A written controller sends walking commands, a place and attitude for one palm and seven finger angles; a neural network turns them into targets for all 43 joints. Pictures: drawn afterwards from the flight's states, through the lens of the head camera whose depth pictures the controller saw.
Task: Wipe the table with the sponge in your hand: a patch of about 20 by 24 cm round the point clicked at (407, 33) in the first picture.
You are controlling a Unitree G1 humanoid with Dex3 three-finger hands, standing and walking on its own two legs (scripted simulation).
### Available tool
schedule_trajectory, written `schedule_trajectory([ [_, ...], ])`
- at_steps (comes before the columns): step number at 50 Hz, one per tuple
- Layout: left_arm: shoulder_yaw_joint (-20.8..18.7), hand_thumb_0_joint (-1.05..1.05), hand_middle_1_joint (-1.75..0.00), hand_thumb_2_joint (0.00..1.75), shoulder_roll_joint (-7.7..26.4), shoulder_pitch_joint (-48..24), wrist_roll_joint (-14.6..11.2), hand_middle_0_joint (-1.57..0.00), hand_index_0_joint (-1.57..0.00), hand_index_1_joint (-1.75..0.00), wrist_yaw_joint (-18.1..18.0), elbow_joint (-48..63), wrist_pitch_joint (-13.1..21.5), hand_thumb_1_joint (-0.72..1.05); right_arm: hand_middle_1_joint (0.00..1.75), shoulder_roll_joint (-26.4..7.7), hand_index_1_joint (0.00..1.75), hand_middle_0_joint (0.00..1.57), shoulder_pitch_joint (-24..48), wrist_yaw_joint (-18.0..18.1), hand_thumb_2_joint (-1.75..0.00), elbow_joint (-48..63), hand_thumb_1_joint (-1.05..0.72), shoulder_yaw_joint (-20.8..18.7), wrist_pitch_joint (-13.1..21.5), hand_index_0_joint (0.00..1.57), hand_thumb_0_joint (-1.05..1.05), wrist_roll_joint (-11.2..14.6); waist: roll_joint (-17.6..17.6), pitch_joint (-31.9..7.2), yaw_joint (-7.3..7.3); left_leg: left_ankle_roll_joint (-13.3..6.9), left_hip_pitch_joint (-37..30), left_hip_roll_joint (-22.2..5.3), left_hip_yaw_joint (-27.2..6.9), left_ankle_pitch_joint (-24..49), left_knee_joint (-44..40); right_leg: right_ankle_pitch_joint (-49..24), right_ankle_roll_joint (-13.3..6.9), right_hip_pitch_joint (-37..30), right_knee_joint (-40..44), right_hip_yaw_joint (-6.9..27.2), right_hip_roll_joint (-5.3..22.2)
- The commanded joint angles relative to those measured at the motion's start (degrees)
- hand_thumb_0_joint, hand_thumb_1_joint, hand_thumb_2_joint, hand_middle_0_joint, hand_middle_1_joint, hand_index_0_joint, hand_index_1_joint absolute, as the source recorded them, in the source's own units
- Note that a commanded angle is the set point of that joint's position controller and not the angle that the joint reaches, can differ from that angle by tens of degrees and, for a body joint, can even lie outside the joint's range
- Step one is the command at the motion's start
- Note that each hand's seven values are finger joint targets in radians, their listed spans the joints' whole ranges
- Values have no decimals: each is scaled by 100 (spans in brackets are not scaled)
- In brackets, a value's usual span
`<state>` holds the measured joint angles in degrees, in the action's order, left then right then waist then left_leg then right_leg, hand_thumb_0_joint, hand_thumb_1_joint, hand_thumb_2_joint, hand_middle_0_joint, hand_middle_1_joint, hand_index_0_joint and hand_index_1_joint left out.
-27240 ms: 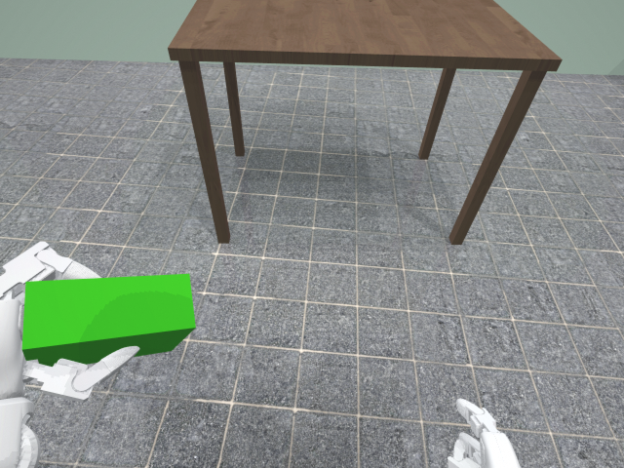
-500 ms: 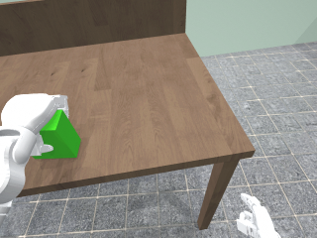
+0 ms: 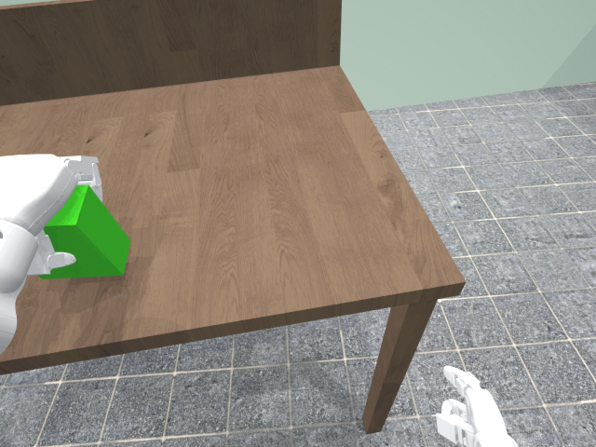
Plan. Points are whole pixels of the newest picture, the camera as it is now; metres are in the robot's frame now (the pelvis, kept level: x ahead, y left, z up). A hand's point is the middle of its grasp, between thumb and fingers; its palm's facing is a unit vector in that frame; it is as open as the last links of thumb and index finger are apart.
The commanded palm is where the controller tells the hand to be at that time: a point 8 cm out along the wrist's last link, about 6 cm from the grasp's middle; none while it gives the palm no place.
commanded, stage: move the sponge above the wiping area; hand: left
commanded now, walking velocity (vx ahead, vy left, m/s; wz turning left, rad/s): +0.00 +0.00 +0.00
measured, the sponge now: (72, 244) +0.27 +0.35 +0.14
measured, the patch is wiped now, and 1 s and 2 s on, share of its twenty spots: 0.15 0.15 0.15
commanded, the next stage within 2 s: lower the sponge onto the table in 0.18 s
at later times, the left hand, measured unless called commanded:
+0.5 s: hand (24, 210) +0.27 +0.38 +0.20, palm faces +0.12 +0.02 -0.99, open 9.4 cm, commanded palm +0.23 +0.35 +0.25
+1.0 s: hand (50, 245) +0.25 +0.37 +0.15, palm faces -0.02 -0.02 -1.00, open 9.4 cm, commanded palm +0.23 +0.35 +0.23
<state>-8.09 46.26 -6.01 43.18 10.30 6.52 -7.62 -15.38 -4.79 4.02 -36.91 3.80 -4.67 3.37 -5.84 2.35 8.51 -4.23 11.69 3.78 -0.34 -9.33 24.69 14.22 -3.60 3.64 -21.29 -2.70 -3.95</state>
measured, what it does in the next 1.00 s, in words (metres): stands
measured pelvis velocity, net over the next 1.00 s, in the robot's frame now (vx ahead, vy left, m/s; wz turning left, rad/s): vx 0.00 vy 0.02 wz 0.00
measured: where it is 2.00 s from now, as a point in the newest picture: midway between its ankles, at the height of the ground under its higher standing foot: outside the picture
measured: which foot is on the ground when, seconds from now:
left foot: down 0.00-1.00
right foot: down 0.00-1.00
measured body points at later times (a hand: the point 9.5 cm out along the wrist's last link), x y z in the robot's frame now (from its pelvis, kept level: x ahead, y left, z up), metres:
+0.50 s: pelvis -0.01 +0.01 +0.00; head +0.00 -0.03 +0.45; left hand +0.26 +0.38 +0.25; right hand +0.22 -0.20 -0.10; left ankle +0.05 +0.07 -0.74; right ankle -0.02 -0.08 -0.74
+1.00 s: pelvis +0.00 +0.02 +0.00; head +0.01 -0.02 +0.45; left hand +0.25 +0.36 +0.21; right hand +0.23 -0.19 -0.10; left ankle +0.05 +0.07 -0.74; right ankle -0.02 -0.08 -0.74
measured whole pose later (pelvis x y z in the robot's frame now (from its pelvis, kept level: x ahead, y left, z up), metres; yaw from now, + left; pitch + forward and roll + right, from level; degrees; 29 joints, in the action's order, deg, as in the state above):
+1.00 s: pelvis +0.00 +0.02 +0.00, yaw +0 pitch -2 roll -2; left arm -6.1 41.2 -3.9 46.5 12.2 3.8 -18.8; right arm -16.8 -3.6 2.1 -35.6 3.7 -6.3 3.7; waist -7.2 1.5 7.5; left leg -5.6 13.8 4.8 0.2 -8.1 23.5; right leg 13.6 -2.2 6.3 -21.4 -2.2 -2.9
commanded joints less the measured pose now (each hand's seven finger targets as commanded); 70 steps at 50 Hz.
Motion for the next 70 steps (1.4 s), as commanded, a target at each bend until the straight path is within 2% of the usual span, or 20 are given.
schedule_trajectory([
  [1,-1206,0,-160,130,1792,-1741,46,-120,-120,-160,-263,-384,-660,10,30,-845,30,20,998,-18,-90,806,-90,-305,133,20,0,1,-87,-1097,-96,315,-437,-181,-472,811,-267,-771,-192,301,372,689,303],
  [4,-559,0,-160,130,1258,-1218,153,-120,-120,-160,170,-268,-972,10,30,-810,30,20,1158,-91,-90,972,-90,-255,105,20,0,34,-31,-1368,-205,260,-421,-187,-399,1023,-183,-1228,-159,151,194,655,333],
  [7,-223,0,-160,130,1095,-1024,176,-120,-120,-160,600,546,-774,10,30,-700,30,20,1140,-96,-90,1195,-90,-234,114,20,0,66,73,-1630,-328,138,-677,-174,-429,1068,-61,-1279,-41,266,142,529,325],
  [10,-803,0,-160,130,1696,-1134,207,-120,-120,-160,654,1244,-191,10,30,-627,30,20,991,12,-90,1279,-90,-168,247,20,0,21,361,-1749,-306,32,-991,-194,-473,1099,-8,-1165,-48,351,165,525,290],
  [13,-1814,0,-160,130,2615,-1495,195,-120,-120,-160,171,2103,344,10,30,-568,30,20,1105,121,-90,1335,-90,-145,407,20,0,-22,-192,-1685,-83,46,-1197,-186,-661,1036,-143,-803,-228,359,240,881,161],
  [18,-1635,0,-160,130,1843,-1589,-77,-120,-120,-160,-442,-273,-286,10,30,-728,30,20,1036,1,-90,811,-90,-314,239,20,0,63,-227,-413,-29,322,-443,-225,-640,389,-356,-135,-284,803,534,860,163],
  [23,-561,0,-160,130,1195,-1455,151,-120,-120,-160,-85,-535,-1013,10,30,-777,30,20,1358,-89,-90,972,-90,-221,107,20,0,95,-68,-1003,-167,311,-304,-191,-442,494,-362,-443,-195,480,337,733,236],
  [27,-47,0,-160,130,1073,-1643,329,-120,-120,-160,467,445,-897,10,30,-733,30,20,1151,-70,-90,1137,-90,-241,134,20,0,86,12,-1720,-385,187,-727,-219,-527,739,-214,-815,-76,355,199,516,275],
  [29,-205,0,-160,130,1339,-2038,361,-120,-120,-160,533,1384,-465,10,30,-615,30,20,1141,13,-90,1275,-90,-176,321,20,0,66,-126,-2079,-382,101,-1100,-228,-608,844,-152,-752,-109,347,166,529,240],
  [32,-886,0,-160,130,1747,-1690,321,-120,-120,-160,264,1806,189,10,30,-560,30,20,901,116,-90,1193,-90,-192,407,20,0,-23,-147,-1743,-251,125,-1347,-331,-834,782,-340,-556,-143,497,216,479,178],
  [33,-1107,0,-160,130,1834,-1687,320,-120,-120,-160,115,1637,156,10,30,-547,30,20,1122,111,-90,1182,-90,-171,473,20,0,2,-215,-1550,-173,146,-1226,-332,-911,573,-439,-463,-241,535,231,745,84],
  [35,-1255,0,-160,130,1672,-1456,243,-120,-120,-160,-101,628,-27,10,30,-647,30,20,772,70,-90,902,-90,-261,339,20,0,-40,63,-960,-152,261,-847,-360,-867,485,-533,-399,-192,652,343,547,173],
  [38,-1501,0,-160,130,1720,-1362,98,-120,-120,-160,-393,-42,-478,10,30,-726,30,20,1171,-74,-90,826,-90,-280,186,20,0,12,13,-732,92,376,-429,-270,-699,570,-529,-327,-293,544,383,745,118],
  [43,-600,0,-160,130,981,-1000,250,-120,-120,-160,-207,83,-1107,10,30,-704,30,20,1449,-210,-90,1029,-90,-189,64,20,0,30,-70,-1209,-38,380,-453,-256,-543,884,-455,-692,-230,305,236,639,170],
  [46,-123,0,-160,130,766,-1060,295,-120,-120,-160,146,794,-1057,10,30,-707,30,20,1234,-196,-90,1141,-90,-220,45,20,0,40,11,-1630,-262,300,-781,-279,-577,1020,-330,-872,-102,320,200,446,202],
  [51,-352,0,-160,130,1095,-1563,425,-120,-120,-160,122,1302,-298,10,30,-604,30,20,964,27,-90,1100,-90,-204,298,20,0,-12,25,-1550,-372,171,-1146,-335,-804,536,-388,-433,-94,619,269,418,143],
  [55,-688,0,-160,130,1212,-1313,402,-120,-120,-160,-5,191,-406,10,30,-733,30,20,813,14,-90,865,-90,-253,221,20,0,-4,189,-842,-257,258,-637,-316,-742,319,-531,-315,-167,687,368,455,162],
  [58,-1022,0,-160,130,1611,-1604,450,-120,-120,-160,-154,193,-448,10,30,-723,30,20,1107,-49,-90,912,-90,-200,195,20,0,3,-81,-1078,-113,265,-626,-246,-667,558,-477,-396,-277,485,326,678,105],
  [65,-528,0,-160,130,836,-602,336,-120,-120,-160,-113,671,-491,10,30,-676,30,20,934,-198,-90,1089,-90,-258,125,20,0,-49,-99,-1486,-161,296,-815,-299,-619,1219,-273,-911,-178,326,207,454,181],
  [70,-786,0,-160,130,1079,-410,300,-120,-120,-160,-105,591,-496,10,30,-727,30,20,871,-154,-90,1084,-90,-268,95,20,0,-44,350,-1342,-209,192,-624,-243,-515,1037,-188,-943,-117,369,197,468,192],
])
